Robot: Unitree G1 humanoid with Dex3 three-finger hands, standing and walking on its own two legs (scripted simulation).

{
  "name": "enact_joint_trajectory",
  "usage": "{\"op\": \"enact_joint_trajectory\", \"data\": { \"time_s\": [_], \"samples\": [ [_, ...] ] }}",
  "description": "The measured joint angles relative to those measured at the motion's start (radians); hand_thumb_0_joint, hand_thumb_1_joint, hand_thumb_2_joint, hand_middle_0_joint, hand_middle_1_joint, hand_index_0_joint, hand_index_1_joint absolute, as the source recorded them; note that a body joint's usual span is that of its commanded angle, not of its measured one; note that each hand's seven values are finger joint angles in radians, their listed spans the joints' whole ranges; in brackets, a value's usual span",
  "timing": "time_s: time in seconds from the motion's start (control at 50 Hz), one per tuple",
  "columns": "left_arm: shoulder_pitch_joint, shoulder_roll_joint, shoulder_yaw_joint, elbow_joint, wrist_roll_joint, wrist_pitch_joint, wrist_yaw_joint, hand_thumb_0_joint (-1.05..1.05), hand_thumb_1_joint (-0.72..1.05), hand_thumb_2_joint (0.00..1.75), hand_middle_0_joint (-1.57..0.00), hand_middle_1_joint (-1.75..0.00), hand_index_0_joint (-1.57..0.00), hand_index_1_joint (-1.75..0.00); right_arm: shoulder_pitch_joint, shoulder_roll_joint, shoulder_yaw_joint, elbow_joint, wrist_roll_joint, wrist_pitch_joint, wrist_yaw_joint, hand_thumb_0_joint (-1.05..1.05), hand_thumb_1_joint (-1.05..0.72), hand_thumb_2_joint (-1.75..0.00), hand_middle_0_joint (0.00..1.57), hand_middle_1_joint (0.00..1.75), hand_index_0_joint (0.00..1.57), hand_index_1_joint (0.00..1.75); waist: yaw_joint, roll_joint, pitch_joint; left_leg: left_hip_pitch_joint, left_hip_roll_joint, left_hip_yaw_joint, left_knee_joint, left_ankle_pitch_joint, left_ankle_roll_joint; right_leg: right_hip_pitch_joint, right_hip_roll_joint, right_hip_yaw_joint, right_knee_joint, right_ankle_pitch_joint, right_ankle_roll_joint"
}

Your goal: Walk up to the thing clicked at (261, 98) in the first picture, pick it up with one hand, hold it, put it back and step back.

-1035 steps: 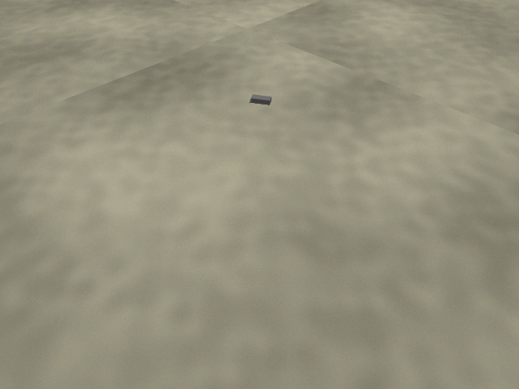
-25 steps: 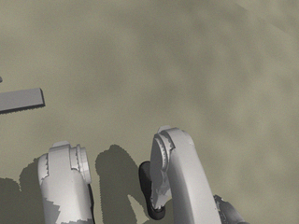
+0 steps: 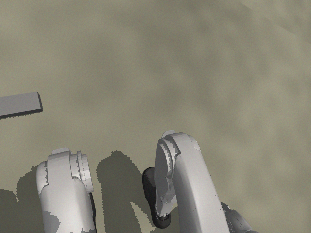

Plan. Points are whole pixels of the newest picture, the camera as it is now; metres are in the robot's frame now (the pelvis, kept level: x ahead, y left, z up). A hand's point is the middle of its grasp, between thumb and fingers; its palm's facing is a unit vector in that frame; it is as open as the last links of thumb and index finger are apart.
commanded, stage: rise first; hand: left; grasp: from above
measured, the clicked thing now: (14, 105) +0.46 +0.33 -0.30
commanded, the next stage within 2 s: approach in 0.64 s
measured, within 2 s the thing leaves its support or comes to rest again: neither
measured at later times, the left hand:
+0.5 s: hand out of the picture +0.41 +0.36 -0.18, palm faces -0.45 -0.12 -0.88, open 13.8 cm
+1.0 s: hand out of the picture +0.44 +0.34 -0.18, palm faces -0.44 -0.09 -0.89, open 14.0 cm
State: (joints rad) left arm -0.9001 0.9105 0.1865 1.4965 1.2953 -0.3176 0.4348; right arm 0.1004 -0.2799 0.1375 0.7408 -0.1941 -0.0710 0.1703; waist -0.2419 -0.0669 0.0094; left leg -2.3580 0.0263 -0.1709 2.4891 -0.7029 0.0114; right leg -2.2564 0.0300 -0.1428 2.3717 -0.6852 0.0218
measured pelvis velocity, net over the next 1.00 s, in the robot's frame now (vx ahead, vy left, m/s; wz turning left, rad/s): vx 0.00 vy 0.00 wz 0.01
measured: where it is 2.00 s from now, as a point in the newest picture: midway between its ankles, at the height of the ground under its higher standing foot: (124, 218)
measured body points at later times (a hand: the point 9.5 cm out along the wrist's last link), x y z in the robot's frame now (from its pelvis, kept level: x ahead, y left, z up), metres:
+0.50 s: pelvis +0.00 +0.00 +0.00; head +0.24 +0.10 +0.37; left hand +0.43 +0.37 -0.13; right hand +0.08 -0.27 -0.09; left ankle +0.07 +0.12 -0.28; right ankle +0.10 -0.12 -0.28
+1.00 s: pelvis +0.00 +0.00 +0.00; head +0.24 +0.11 +0.37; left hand +0.45 +0.34 -0.13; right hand +0.08 -0.27 -0.09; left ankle +0.07 +0.12 -0.28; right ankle +0.10 -0.12 -0.28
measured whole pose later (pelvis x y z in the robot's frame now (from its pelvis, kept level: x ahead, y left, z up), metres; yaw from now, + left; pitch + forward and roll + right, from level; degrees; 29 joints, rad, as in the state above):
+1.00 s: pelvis +0.00 +0.00 +0.00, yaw +1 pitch +32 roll -10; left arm -1.00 0.86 0.06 1.54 1.30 -0.29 0.44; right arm 0.11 -0.28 0.14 0.75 -0.18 -0.09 0.16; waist -0.26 -0.07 -0.01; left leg -2.36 0.02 -0.16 2.47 -0.69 0.01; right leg -2.26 0.03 -0.13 2.36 -0.68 0.02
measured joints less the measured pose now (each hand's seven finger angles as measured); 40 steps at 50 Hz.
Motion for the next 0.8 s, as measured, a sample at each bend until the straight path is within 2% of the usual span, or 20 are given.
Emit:
{"op": "enact_joint_trajectory", "data": {
  "time_s": [0.28, 0.6, 0.8],
  "samples": [
    [-0.006, -0.003, -0.012, -0.006, 0.003, 0.005, -0.001, 0.0, -0.5, 1.0, -0.13, -0.98, -0.11, -0.99, 0.003, -0.001, -0.001, 0.001, 0.005, -0.003, -0.002, 0.0, -0.91, -0.9, 0.2, 0.3, 0.2, 0.3, 0.0, 0.003, -0.006, 0.0, -0.002, 0.002, -0.007, 0.001, 0.001, 0.001, -0.001, 0.002, -0.006, -0.001, 0.0],
    [0.01, -0.03, -0.018, -0.044, -0.014, 0.011, -0.025, 0.0, -0.48, 0.98, -0.15, -0.96, -0.14, -0.97, 0.005, -0.002, -0.017, -0.001, 0.021, -0.001, 0.001, 0.0, -0.91, -0.9, 0.2, 0.3, 0.2, 0.3, 0.012, 0.012, -0.011, 0.01, -0.003, 0.009, -0.024, 0.005, -0.002, 0.006, -0.003, 0.007, -0.016, 0.0, -0.003],
    [-0.009, -0.024, -0.024, -0.013, -0.007, 0.004, -0.021, 0.0, -0.48, 0.98, -0.16, -0.95, -0.14, -0.97, 0.002, -0.003, -0.012, 0.003, 0.019, -0.002, -0.002, 0.0, -0.91, -0.9, 0.2, 0.3, 0.2, 0.3, 0.008, 0.009, -0.014, 0.008, -0.003, 0.008, -0.021, 0.012, -0.003, 0.004, -0.003, 0.007, -0.014, 0.008, -0.003]
  ]
}}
